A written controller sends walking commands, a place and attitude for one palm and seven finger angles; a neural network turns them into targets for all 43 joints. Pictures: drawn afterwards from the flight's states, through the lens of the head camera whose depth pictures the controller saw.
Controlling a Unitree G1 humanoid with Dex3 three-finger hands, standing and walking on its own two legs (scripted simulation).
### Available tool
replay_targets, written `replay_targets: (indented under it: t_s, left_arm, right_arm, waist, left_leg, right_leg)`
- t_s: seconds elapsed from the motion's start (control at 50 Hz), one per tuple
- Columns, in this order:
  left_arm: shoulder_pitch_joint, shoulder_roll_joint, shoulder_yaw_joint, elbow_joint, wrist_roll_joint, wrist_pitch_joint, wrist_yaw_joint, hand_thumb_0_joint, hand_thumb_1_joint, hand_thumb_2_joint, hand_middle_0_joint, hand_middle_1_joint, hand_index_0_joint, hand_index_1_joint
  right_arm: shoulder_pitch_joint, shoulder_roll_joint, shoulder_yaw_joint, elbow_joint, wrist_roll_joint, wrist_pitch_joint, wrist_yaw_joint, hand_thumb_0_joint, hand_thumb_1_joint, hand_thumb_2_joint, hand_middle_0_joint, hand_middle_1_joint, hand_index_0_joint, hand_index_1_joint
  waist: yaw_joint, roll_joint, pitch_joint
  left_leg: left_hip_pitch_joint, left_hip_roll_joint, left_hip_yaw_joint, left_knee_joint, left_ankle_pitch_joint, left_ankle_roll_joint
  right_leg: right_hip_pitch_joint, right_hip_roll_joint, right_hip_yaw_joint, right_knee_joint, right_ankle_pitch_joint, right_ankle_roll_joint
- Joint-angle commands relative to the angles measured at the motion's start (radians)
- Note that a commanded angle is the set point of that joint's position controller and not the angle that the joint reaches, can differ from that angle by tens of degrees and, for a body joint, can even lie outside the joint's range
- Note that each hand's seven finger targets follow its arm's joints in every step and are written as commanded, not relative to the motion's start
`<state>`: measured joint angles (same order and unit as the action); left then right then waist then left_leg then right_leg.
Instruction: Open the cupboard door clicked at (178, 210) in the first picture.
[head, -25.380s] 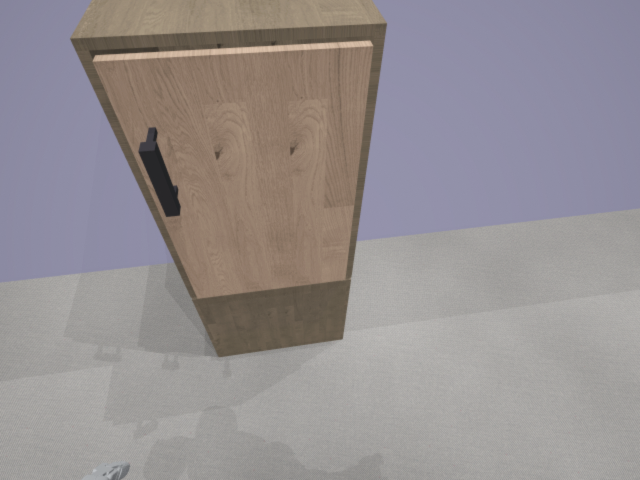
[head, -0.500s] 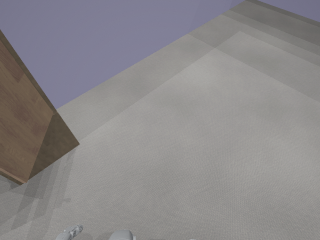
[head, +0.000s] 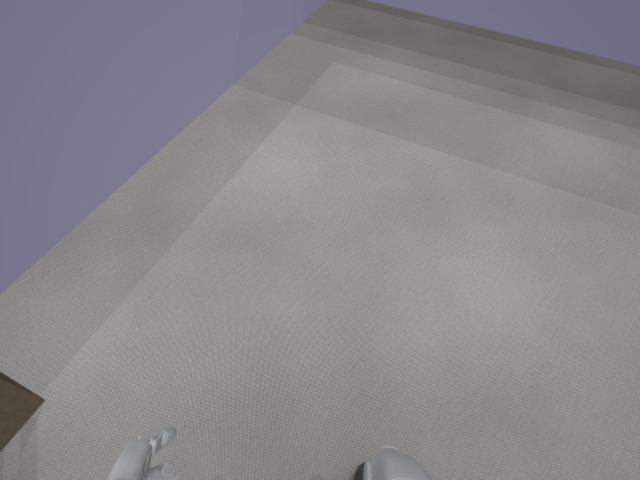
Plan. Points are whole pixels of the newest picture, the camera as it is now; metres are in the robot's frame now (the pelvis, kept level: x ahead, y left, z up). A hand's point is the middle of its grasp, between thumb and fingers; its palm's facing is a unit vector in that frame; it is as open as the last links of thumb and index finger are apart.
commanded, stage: walk to a spot facing it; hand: left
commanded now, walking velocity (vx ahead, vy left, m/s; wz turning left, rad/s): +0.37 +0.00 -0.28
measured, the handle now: out of the picture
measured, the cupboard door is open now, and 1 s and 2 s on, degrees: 47 47 47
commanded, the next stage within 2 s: turn to face it in 1.04 s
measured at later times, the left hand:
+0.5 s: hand (237, 359) +0.31 +0.14 -0.17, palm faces -0.12 -0.98 -0.18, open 7.3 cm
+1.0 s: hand (279, 266) +0.50 +0.09 -0.18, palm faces -0.09 -0.98 -0.17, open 7.4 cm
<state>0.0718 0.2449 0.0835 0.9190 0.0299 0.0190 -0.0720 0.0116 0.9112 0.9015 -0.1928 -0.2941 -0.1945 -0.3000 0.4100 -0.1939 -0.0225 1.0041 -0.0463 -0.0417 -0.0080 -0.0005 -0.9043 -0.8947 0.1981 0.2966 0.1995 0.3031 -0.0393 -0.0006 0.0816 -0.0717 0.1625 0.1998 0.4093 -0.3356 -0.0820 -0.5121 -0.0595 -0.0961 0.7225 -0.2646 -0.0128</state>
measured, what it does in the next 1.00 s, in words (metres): walks ahead: right foot, then left foot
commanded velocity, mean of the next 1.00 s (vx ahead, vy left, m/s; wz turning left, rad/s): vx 0.37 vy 0.00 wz -0.08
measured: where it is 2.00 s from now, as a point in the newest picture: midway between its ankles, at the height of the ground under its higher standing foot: (373, 310)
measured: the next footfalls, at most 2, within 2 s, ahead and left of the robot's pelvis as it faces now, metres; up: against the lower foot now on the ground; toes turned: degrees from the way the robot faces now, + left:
right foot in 0.06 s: +0.14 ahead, -0.14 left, +0.00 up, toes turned -6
left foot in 0.32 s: +0.24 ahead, +0.12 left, +0.00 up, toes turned +1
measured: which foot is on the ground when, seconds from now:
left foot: down 0.00-0.04, up 0.06-0.30, down 0.32-0.56, up 0.58-0.82, down 0.84-1.00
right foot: up 0.00-0.04, down 0.06-0.32, up 0.34-0.56, down 0.58-0.84, up 0.86-1.00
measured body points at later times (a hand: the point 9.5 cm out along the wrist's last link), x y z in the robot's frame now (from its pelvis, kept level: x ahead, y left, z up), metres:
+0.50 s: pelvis +0.21 -0.04 +0.00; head +0.25 -0.04 +0.45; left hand +0.32 +0.19 -0.15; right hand +0.18 -0.26 -0.15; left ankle +0.20 +0.12 -0.74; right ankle +0.21 -0.17 -0.70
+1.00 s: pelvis +0.45 -0.10 +0.00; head +0.49 -0.09 +0.45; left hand +0.51 +0.14 -0.16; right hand +0.45 -0.33 -0.15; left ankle +0.45 +0.04 -0.74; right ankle +0.42 -0.21 -0.69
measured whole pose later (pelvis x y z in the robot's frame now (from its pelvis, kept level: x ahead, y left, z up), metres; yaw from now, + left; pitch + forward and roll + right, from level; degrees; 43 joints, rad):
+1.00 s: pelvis +0.45 -0.10 +0.00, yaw -8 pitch +1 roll +0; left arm 0.22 0.20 0.07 1.08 0.02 -0.01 -0.03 0.01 0.92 0.90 -0.19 -0.29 -0.20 -0.30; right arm 0.26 -0.15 -0.04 1.02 -0.04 -0.08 -0.01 -0.01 -0.91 -0.90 0.19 0.30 0.20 0.30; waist 0.00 -0.03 0.05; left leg -0.22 0.10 0.14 0.49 -0.28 -0.03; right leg -0.46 -0.08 -0.08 0.96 -0.37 0.00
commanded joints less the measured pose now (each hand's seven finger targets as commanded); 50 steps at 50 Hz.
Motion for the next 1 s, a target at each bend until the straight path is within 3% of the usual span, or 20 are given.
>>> replay_targets:
  t_s: [0.0,0.02,0.04,0.06,0.12,0.26,0.3,0.32,0.42,0.5,0.52,0.54,0.56,0.62,0.76,0.78,0.82,0.86,0.9,0.98]
  left_arm:
    - [0.25,0.133,0.027,0.015,0.006,-0.044,0.014,0.0,0.9,0.9,-0.2,-0.3,-0.2,-0.3]
    - [0.433,0.271,0.068,0.062,0.006,-0.053,0.036,0.0,0.9,0.9,-0.2,-0.3,-0.2,-0.3]
    - [0.416,0.294,0.066,0.068,-0.023,-0.045,0.047,0.0,0.9,0.9,-0.2,-0.3,-0.2,-0.3]
    - [0.288,0.268,0.052,0.033,-0.021,-0.038,0.057,0.0,0.9,0.9,-0.2,-0.3,-0.2,-0.3]
    - [0.091,0.125,0.02,-0.026,-0.004,-0.053,0.073,0.0,0.9,0.9,-0.2,-0.3,-0.2,-0.3]
    - [0.087,0.086,0.021,0.018,-0.012,-0.06,0.052,0.0,0.9,0.9,-0.2,-0.3,-0.2,-0.3]
    - [0.092,-0.015,-0.009,-0.016,-0.018,-0.062,0.042,0.0,0.9,0.9,-0.2,-0.3,-0.2,-0.3]
    - [-0.006,0.016,-0.001,-0.056,-0.013,-0.079,0.037,0.0,0.9,0.9,-0.2,-0.3,-0.2,-0.3]
    - [-0.025,-0.018,-0.013,-0.027,-0.004,-0.072,0.015,0.0,0.9,0.9,-0.2,-0.3,-0.2,-0.3]
    - [0.15,0.006,-0.002,0.05,-0.005,-0.072,0.016,0.0,0.9,0.9,-0.2,-0.3,-0.2,-0.3]
    - [0.269,0.06,0.015,0.087,-0.002,-0.076,0.024,0.0,0.9,0.9,-0.2,-0.3,-0.2,-0.3]
    - [0.395,0.167,0.044,0.122,0.003,-0.08,0.039,0.0,0.9,0.9,-0.2,-0.3,-0.2,-0.3]
    - [0.45,0.224,0.055,0.13,-0.011,-0.073,0.049,0.0,0.9,0.9,-0.2,-0.3,-0.2,-0.3]
    - [0.268,0.103,0.022,0.09,-0.003,-0.071,0.078,0.0,0.9,0.9,-0.2,-0.3,-0.2,-0.3]
    - [0.211,0.093,0.02,0.112,-0.016,-0.09,0.062,0.0,0.9,0.9,-0.2,-0.3,-0.2,-0.3]
    - [0.21,0.071,0.013,0.106,-0.016,-0.087,0.058,0.0,0.9,0.9,-0.2,-0.3,-0.2,-0.3]
    - [0.145,-0.004,-0.012,0.035,-0.015,-0.088,0.051,0.0,0.9,0.9,-0.2,-0.3,-0.2,-0.3]
    - [0.021,0.004,-0.006,0.007,-0.005,-0.093,0.052,0.0,0.9,0.9,-0.2,-0.3,-0.2,-0.3]
    - [0.049,0.003,-0.006,0.028,-0.004,-0.081,0.035,0.0,0.9,0.9,-0.2,-0.3,-0.2,-0.3]
    - [0.107,-0.026,-0.017,0.057,-0.008,-0.066,0.022,0.0,0.9,0.9,-0.2,-0.3,-0.2,-0.3]
  right_arm:
    - [-0.043,-0.166,-0.037,-0.064,0.019,-0.017,0.003,0.0,-0.9,-0.9,0.2,0.3,0.2,0.3]
    - [-0.094,-0.084,-0.019,-0.114,0.042,-0.023,0.009,0.0,-0.9,-0.9,0.2,0.3,0.2,0.3]
    - [-0.178,-0.113,-0.031,-0.144,0.035,-0.02,0.004,0.0,-0.9,-0.9,0.2,0.3,0.2,0.3]
    - [-0.167,-0.12,-0.039,-0.14,0.036,-0.019,0.005,0.0,-0.9,-0.9,0.2,0.3,0.2,0.3]
    - [-0.104,-0.095,-0.044,-0.063,0.015,0.006,0.01,0.0,-0.9,-0.9,0.2,0.3,0.2,0.3]
    - [0.037,-0.067,-0.04,-0.007,0.009,-0.015,0.015,0.0,-0.9,-0.9,0.2,0.3,0.2,0.3]
    - [0.195,-0.227,-0.076,0.019,-0.01,-0.028,-0.005,0.0,-0.9,-0.9,0.2,0.3,0.2,0.3]
    - [0.216,-0.244,-0.08,0.013,-0.008,-0.024,-0.011,0.0,-0.9,-0.9,0.2,0.3,0.2,0.3]
    - [0.042,-0.143,-0.054,0.002,-0.004,-0.044,-0.009,0.0,-0.9,-0.9,0.2,0.3,0.2,0.3]
    - [-0.019,-0.149,-0.059,0.012,0.008,-0.022,0.002,0.0,-0.9,-0.9,0.2,0.3,0.2,0.3]
    - [-0.047,-0.133,-0.054,0.003,0.018,-0.019,0.006,0.0,-0.9,-0.9,0.2,0.3,0.2,0.3]
    - [-0.094,-0.066,-0.038,-0.029,0.032,-0.019,0.016,0.0,-0.9,-0.9,0.2,0.3,0.2,0.3]
    - [-0.181,-0.066,-0.037,-0.079,0.031,-0.018,0.018,0.0,-0.9,-0.9,0.2,0.3,0.2,0.3]
    - [-0.223,-0.07,-0.049,-0.056,0.022,-0.015,0.018,0.0,-0.9,-0.9,0.2,0.3,0.2,0.3]
    - [-0.067,-0.024,-0.04,0.018,0.016,-0.019,0.034,0.0,-0.9,-0.9,0.2,0.3,0.2,0.3]
    - [0.009,-0.073,-0.052,0.04,0.014,-0.026,0.026,0.0,-0.9,-0.9,0.2,0.3,0.2,0.3]
    - [0.237,-0.244,-0.091,0.073,-0.003,-0.027,-0.002,0.0,-0.9,-0.9,0.2,0.3,0.2,0.3]
    - [0.158,-0.205,-0.082,0.056,0.001,-0.027,-0.008,0.0,-0.9,-0.9,0.2,0.3,0.2,0.3]
    - [0.02,-0.135,-0.061,0.025,0.007,-0.038,-0.011,0.0,-0.9,-0.9,0.2,0.3,0.2,0.3]
    - [-0.049,-0.153,-0.061,0.019,0.01,-0.031,-0.004,0.0,-0.9,-0.9,0.2,0.3,0.2,0.3]
  waist:
    - [0.166,-0.012,-0.166]
    - [0.238,-0.328,-0.266]
    - [0.23,-0.233,-0.182]
    - [0.156,-0.212,-0.12]
    - [0.031,-0.173,-0.08]
    - [-0.042,-0.003,-0.085]
    - [-0.104,0.392,-0.118]
    - [-0.127,0.236,-0.07]
    - [-0.022,0.201,-0.04]
    - [0.054,0.07,-0.116]
    - [0.114,-0.021,-0.151]
    - [0.182,-0.298,-0.149]
    - [0.217,-0.35,-0.118]
    - [0.101,-0.246,-0.017]
    - [-0.008,-0.021,-0.069]
    - [-0.043,0.066,-0.103]
    - [-0.135,0.3,-0.169]
    - [-0.102,0.215,-0.045]
    - [-0.023,0.194,0.018]
    - [0.016,0.158,-0.077]
  left_leg:
    - [-0.332,0.068,0.051,0.333,0.331,0.079]
    - [-0.629,-0.091,0.069,0.712,-0.193,0.034]
    - [-0.733,-0.062,-0.121,0.87,-0.31,0.046]
    - [-0.728,0.001,-0.169,0.898,-0.242,0.045]
    - [-0.465,0.03,-0.184,0.68,-0.099,0.04]
    - [-0.024,-0.079,-0.058,0.096,0.103,0.034]
    - [0.156,0.286,-0.6,-0.182,-0.199,0.201]
    - [0.146,0.364,-0.724,-0.225,-0.178,0.301]
    - [-0.001,0.171,-0.24,-0.153,0.287,0.186]
    - [-0.168,0.079,-0.106,-0.011,0.091,0.124]
    - [-0.298,0.021,-0.049,0.14,0.033,0.096]
    - [-0.553,-0.094,0.035,0.422,-0.134,0.055]
    - [-0.675,-0.1,-0.062,0.656,-0.321,0.064]
    - [-0.64,0.02,-0.205,0.691,-0.164,0.064]
    - [-0.109,-0.109,-0.005,0.079,0.167,0.051]
    - [0.037,-0.077,-0.061,0.044,0.115,0.076]
    - [0.258,0.321,-0.653,-0.165,-0.007,0.281]
    - [0.117,0.312,-0.606,-0.163,0.081,0.306]
    - [-0.004,0.235,-0.397,-0.184,0.159,0.235]
    - [-0.106,0.12,-0.169,-0.138,0.167,0.187]
  right_leg:
    - [0.654,-0.004,0.066,-0.212,-0.069,-0.091]
    - [0.858,-0.315,0.552,-0.37,-0.127,-0.216]
    - [0.737,-0.396,0.693,-0.494,-0.163,-0.27]
    - [0.574,-0.377,0.659,-0.52,-0.38,-0.284]
    - [0.244,-0.235,0.353,-0.506,-0.163,-0.188]
    - [0.089,-0.07,0.199,-0.337,-0.232,-0.118]
    - [-0.182,0.095,0.02,0.189,-0.27,-0.028]
    - [-0.275,0.038,0.1,0.344,-0.278,-0.031]
    - [-0.122,-0.043,0.057,0.155,-0.11,0.001]
    - [0.334,0.061,-0.067,-0.186,0.053,-0.007]
    - [0.524,0.01,0.021,-0.236,-0.02,-0.034]
    - [0.679,-0.218,0.378,-0.384,-0.233,-0.132]
    - [0.67,-0.376,0.638,-0.552,-0.324,-0.223]
    - [0.427,-0.32,0.432,-0.513,-0.165,-0.202]
    - [0.243,-0.142,0.104,-0.375,0.006,-0.096]
    - [0.167,-0.103,0.074,-0.229,0.032,-0.071]
    - [-0.183,0.063,-0.013,0.337,-0.292,0.002]
    - [-0.31,-0.034,0.1,0.535,-0.198,-0.005]
    - [-0.237,-0.091,0.103,0.401,-0.112,0.013]
    - [0.116,-0.025,-0.032,-0.029,-0.036,0.024]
